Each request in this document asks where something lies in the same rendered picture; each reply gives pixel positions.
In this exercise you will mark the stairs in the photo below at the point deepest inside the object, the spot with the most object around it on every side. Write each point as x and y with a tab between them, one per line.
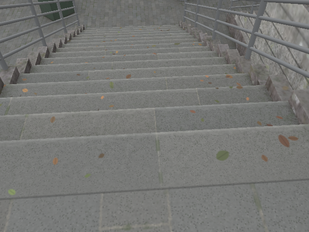
134	79

